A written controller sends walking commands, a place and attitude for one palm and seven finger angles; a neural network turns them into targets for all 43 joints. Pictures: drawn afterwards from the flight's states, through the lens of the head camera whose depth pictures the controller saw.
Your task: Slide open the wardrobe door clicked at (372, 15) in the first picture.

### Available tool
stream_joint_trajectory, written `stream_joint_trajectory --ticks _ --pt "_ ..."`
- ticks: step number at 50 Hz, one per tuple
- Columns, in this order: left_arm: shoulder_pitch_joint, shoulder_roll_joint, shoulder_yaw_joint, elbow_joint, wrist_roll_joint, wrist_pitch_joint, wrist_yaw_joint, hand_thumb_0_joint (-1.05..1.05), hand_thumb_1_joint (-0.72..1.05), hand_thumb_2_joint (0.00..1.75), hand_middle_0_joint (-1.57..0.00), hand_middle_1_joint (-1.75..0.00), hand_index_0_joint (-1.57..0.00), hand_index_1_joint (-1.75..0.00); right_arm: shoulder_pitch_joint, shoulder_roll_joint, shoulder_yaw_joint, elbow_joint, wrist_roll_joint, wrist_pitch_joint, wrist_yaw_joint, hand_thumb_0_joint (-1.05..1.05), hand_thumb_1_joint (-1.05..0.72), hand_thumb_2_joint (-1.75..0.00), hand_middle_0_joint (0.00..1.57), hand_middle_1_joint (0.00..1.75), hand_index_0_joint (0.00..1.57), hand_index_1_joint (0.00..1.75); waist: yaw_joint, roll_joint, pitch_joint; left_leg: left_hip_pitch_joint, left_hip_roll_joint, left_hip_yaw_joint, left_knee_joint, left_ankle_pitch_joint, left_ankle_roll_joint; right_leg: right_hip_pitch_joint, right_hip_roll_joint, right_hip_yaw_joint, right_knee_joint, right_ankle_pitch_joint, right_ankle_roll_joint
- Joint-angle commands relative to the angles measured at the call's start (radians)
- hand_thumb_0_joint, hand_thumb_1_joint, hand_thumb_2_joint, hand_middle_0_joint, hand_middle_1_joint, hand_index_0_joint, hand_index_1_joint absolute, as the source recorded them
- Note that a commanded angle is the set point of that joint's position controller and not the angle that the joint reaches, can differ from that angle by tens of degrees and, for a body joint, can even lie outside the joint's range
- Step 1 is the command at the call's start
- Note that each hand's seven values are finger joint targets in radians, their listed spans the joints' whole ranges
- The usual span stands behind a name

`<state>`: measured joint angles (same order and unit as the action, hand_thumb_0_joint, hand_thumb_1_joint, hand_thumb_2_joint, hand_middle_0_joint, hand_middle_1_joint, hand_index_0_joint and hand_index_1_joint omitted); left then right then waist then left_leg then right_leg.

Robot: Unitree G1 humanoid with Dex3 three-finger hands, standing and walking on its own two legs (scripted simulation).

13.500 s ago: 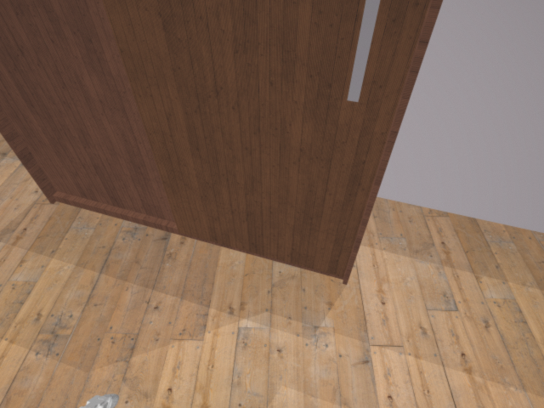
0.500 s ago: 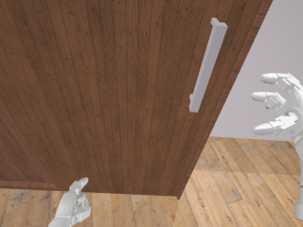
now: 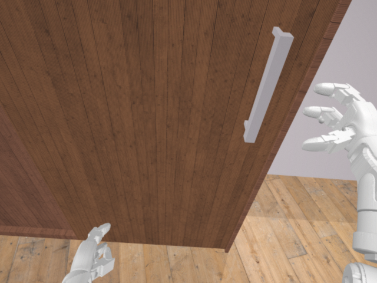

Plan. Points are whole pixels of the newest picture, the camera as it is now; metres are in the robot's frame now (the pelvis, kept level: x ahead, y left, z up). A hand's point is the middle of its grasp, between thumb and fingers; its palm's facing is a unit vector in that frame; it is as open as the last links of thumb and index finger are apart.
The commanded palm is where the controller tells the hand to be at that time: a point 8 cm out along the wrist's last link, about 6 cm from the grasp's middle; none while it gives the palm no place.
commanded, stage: move the hooked fingers beside the handle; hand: right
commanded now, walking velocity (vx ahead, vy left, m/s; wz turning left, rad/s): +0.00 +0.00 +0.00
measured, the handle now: (261, 90) +0.47 -0.14 +0.23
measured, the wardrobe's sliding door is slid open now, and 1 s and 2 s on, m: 0.00 0.00 0.00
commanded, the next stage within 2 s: none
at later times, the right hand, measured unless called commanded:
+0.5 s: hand (293, 100) +0.41 -0.19 +0.24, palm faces +0.05 +1.00 -0.03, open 14.0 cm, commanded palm +0.38 -0.24 +0.24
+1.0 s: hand (297, 103) +0.40 -0.19 +0.24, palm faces +0.02 +1.00 -0.01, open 14.0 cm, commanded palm +0.38 -0.24 +0.23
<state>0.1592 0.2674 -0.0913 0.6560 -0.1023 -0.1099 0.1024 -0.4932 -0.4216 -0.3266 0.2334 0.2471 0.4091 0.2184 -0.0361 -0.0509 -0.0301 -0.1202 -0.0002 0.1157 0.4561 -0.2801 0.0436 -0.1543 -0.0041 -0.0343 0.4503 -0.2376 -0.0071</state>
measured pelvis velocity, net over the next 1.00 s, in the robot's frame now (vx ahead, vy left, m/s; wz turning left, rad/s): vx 0.01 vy -0.01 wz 0.02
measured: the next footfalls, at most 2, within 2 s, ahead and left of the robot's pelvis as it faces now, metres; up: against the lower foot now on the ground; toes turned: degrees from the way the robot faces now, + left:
none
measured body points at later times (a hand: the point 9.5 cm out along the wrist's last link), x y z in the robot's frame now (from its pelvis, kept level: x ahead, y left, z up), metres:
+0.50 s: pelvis +0.00 +0.00 +0.00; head -0.01 +0.02 +0.45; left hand +0.13 +0.25 -0.10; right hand +0.40 -0.24 +0.24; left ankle -0.01 +0.08 -0.74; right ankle +0.01 -0.12 -0.74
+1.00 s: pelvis +0.01 -0.01 +0.00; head -0.02 +0.01 +0.45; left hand +0.18 +0.22 -0.08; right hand +0.39 -0.25 +0.24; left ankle -0.01 +0.08 -0.74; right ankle +0.01 -0.12 -0.74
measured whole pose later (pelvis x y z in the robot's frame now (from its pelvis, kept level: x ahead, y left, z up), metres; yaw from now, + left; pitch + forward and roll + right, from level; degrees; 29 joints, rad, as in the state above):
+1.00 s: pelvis +0.01 -0.01 +0.00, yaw +1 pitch -2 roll +0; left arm 0.19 0.26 -0.07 0.65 -0.10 -0.06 0.09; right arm -0.65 -0.36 -0.25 0.42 0.22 0.36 0.17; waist -0.02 -0.05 -0.05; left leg -0.13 0.00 0.09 0.42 -0.26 0.03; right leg -0.16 0.00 -0.05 0.42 -0.23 -0.02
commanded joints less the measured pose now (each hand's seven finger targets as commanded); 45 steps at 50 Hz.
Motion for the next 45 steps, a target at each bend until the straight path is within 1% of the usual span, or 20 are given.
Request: stream_joint_trajectory --ticks 1,2,5,8,10,12,14,15,17,19,20,22,24,27,28,30,31,35,39,45 --pt "-0.144 0.11 0.048 -0.158 -0.002 -0.058 0.013 0.0 0.9 0.9 -0.2 -0.3 -0.2 -0.3 -0.523 -0.228 -0.026 -0.18 0.006 -0.097 -0.001 0.0 0.5 -0.3 0.3 1.2 0.3 1.2 0.03 -0.018 -0.217 -0.044 0.032 -0.098 -0.084 0.277 -0.023 0.138 0.009 0.068 -0.033 0.183 -0.041" --pt "-0.138 0.113 0.049 -0.155 -0.001 -0.059 0.014 0.0 0.9 0.9 -0.2 -0.3 -0.2 -0.3 -0.551 -0.243 -0.031 -0.177 0.005 -0.11 0.0 0.0 0.5 -0.3 0.3 1.2 0.3 1.2 0.031 -0.006 -0.238 -0.031 0.032 -0.096 -0.08 0.292 -0.021 0.146 0.01 0.071 -0.032 0.196 -0.041" --pt "-0.126 0.112 0.049 -0.148 -0.003 -0.059 0.014 0.0 0.9 0.9 -0.2 -0.3 -0.2 -0.3 -0.562 -0.186 0.016 -0.126 0.014 -0.129 0.006 0.0 0.5 -0.3 0.3 1.2 0.3 1.2 0.038 0.007 -0.232 -0.04 0.029 -0.092 -0.081 0.284 -0.02 0.144 0.007 0.071 -0.035 0.191 -0.041" --pt "-0.114 0.117 0.053 -0.14 -0.001 -0.059 0.012 0.0 0.9 0.9 -0.2 -0.3 -0.2 -0.3 -0.568 -0.206 -0.014 -0.06 0.009 -0.129 -0.012 0.0 0.5 -0.3 0.3 1.2 0.3 1.2 0.028 0.026 -0.229 -0.04 0.029 -0.091 -0.078 0.279 -0.019 0.126 0.008 0.074 -0.04 0.185 -0.04" --pt "-0.102 0.124 0.057 -0.134 0.001 -0.048 0.009 0.0 0.9 0.9 -0.2 -0.3 -0.2 -0.3 -0.516 -0.246 -0.053 0.009 0.004 -0.117 -0.031 0.0 0.5 -0.3 0.3 1.2 0.3 1.2 0.013 0.085 -0.213 -0.028 0.031 -0.096 -0.086 0.277 -0.025 0.09 0.004 0.067 -0.044 0.179 -0.042" --pt "-0.097 0.125 0.056 -0.134 0.001 -0.04 0.008 0.0 0.9 0.9 -0.2 -0.3 -0.2 -0.3 -0.561 -0.267 -0.065 0.038 -0.007 -0.113 -0.049 0.0 0.5 -0.3 0.3 1.2 0.3 1.2 0.018 0.092 -0.198 -0.024 0.036 -0.109 -0.091 0.266 -0.031 0.055 0.007 0.059 -0.049 0.157 -0.042" --pt "-0.086 0.122 0.059 -0.136 0.003 -0.038 0.005 0.0 0.9 0.9 -0.2 -0.3 -0.2 -0.3 -0.599 -0.27 -0.061 0.038 -0.023 -0.125 -0.066 0.0 0.5 -0.3 0.3 1.2 0.3 1.2 0.021 0.07 -0.201 -0.027 0.035 -0.105 -0.086 0.261 -0.027 0.057 0.004 0.059 -0.053 0.161 -0.042" --pt "-0.085 0.123 0.063 -0.143 0.003 -0.035 0.002 0.0 0.9 0.9 -0.2 -0.3 -0.2 -0.3 -0.59 -0.285 -0.071 0.019 -0.029 -0.138 -0.073 0.0 0.5 -0.3 0.3 1.2 0.3 1.2 0.014 0.064 -0.227 -0.006 0.036 -0.109 -0.083 0.283 -0.027 0.07 0.001 0.054 -0.05 0.184 -0.044" --pt "-0.073 0.12 0.063 -0.147 0.004 -0.035 0.005 0.0 0.9 0.9 -0.2 -0.3 -0.2 -0.3 -0.654 -0.282 -0.056 0.0 -0.038 -0.164 -0.072 0.0 0.5 -0.3 0.3 1.2 0.3 1.2 0.028 0.039 -0.27 0.014 0.034 -0.114 -0.077 0.324 -0.028 0.092 0.004 0.047 -0.047 0.21 -0.047" --pt "-0.057 0.118 0.065 -0.142 0.005 -0.038 0.005 0.0 0.9 0.9 -0.2 -0.3 -0.2 -0.3 -0.712 -0.268 -0.039 -0.014 -0.039 -0.193 -0.067 0.0 0.5 -0.3 0.3 1.2 0.3 1.2 0.042 0.004 -0.29 0.01 0.031 -0.112 -0.075 0.338 -0.023 0.119 0.004 0.049 -0.042 0.222 -0.048" --pt "-0.052 0.12 0.068 -0.145 0.005 -0.039 0.005 0.0 0.9 0.9 -0.2 -0.3 -0.2 -0.3 -0.706 -0.256 -0.027 -0.024 -0.035 -0.208 -0.061 0.0 0.5 -0.3 0.3 1.2 0.3 1.2 0.043 0.027 -0.307 0.024 0.029 -0.109 -0.074 0.356 -0.023 0.133 -0.001 0.048 -0.041 0.244 -0.05" --pt "-0.045 0.121 0.07 -0.142 0.005 -0.045 0.005 0.0 0.9 0.9 -0.2 -0.3 -0.2 -0.3 -0.71 -0.25 -0.031 -0.019 -0.032 -0.22 -0.051 0.0 0.5 -0.3 0.3 1.2 0.3 1.2 0.041 -0.009 -0.322 0.024 0.025 -0.109 -0.07 0.377 -0.019 0.148 0.003 0.047 -0.04 0.259 -0.049" --pt "-0.039 0.121 0.071 -0.137 0.004 -0.046 0.003 0.0 0.9 0.9 -0.2 -0.3 -0.2 -0.3 -0.673 -0.196 -0.003 0.019 -0.026 -0.21 -0.044 0.0 0.5 -0.3 0.3 1.2 0.3 1.2 0.043 -0.003 -0.299 0.003 0.022 -0.101 -0.07 0.381 -0.017 0.149 0.002 0.047 -0.039 0.265 -0.047" --pt "-0.029 0.131 0.075 -0.131 0.003 -0.034 -0.001 0.0 0.9 0.9 -0.2 -0.3 -0.2 -0.3 -0.56 -0.216 -0.041 0.117 -0.019 -0.165 -0.042 0.0 0.5 -0.3 0.3 1.2 0.3 1.2 0.023 0.059 -0.23 -0.01 0.02 -0.095 -0.078 0.363 -0.022 0.09 0.0 0.043 -0.051 0.233 -0.046" --pt "-0.029 0.133 0.076 -0.13 0.001 -0.03 -0.003 0.0 0.9 0.9 -0.2 -0.3 -0.2 -0.3 -0.565 -0.201 -0.025 0.116 -0.02 -0.155 -0.042 0.0 0.5 -0.3 0.3 1.2 0.3 1.2 0.03 0.074 -0.207 -0.023 0.02 -0.091 -0.082 0.347 -0.022 0.081 -0.002 0.042 -0.055 0.221 -0.045" --pt "-0.033 0.137 0.081 -0.141 0.002 -0.024 -0.007 0.0 0.9 0.9 -0.2 -0.3 -0.2 -0.3 -0.523 -0.22 -0.046 0.098 -0.023 -0.143 -0.052 0.0 0.5 -0.3 0.3 1.2 0.3 1.2 0.015 0.096 -0.212 -0.008 0.022 -0.089 -0.078 0.362 -0.022 0.076 -0.004 0.04 -0.054 0.24 -0.047" --pt "-0.038 0.134 0.08 -0.153 0.003 -0.02 -0.009 0.0 0.9 0.9 -0.2 -0.3 -0.2 -0.3 -0.518 -0.245 -0.068 0.056 -0.028 -0.145 -0.057 0.0 0.5 -0.3 0.3 1.2 0.3 1.2 0.007 0.074 -0.243 0.007 0.02 -0.093 -0.073 0.37 -0.02 0.084 -0.002 0.04 -0.056 0.252 -0.046" --pt "-0.052 0.125 0.078 -0.173 0.008 -0.016 -0.009 0.0 0.9 0.9 -0.2 -0.3 -0.2 -0.3 -0.605 -0.275 -0.073 -0.107 -0.034 -0.192 -0.073 0.0 0.5 -0.3 0.3 1.2 0.3 1.2 0.017 0.04 -0.294 0.036 0.021 -0.098 -0.067 0.402 -0.018 0.129 -0.006 0.041 -0.05 0.296 -0.048" --pt "-0.06 0.113 0.071 -0.166 0.011 -0.025 -0.002 0.0 0.9 0.9 -0.2 -0.3 -0.2 -0.3 -0.688 -0.223 -0.028 -0.174 -0.034 -0.222 -0.068 0.0 0.5 -0.3 0.3 1.2 0.3 1.2 0.041 -0.044 -0.325 0.015 0.013 -0.096 -0.067 0.396 -0.009 0.203 -0.004 0.051 -0.045 0.329 -0.043" --pt "-0.062 0.123 0.072 -0.138 0.002 -0.013 -0.001 0.0 0.9 0.9 -0.2 -0.3 -0.2 -0.3 -0.552 -0.114 0.038 0.011 -0.016 -0.118 -0.045 0.0 0.5 -0.3 0.3 1.2 0.3 1.2 0.038 0.032 -0.205 -0.049 0.008 -0.078 -0.085 0.343 -0.009 0.152 -0.006 0.054 -0.052 0.268 -0.039"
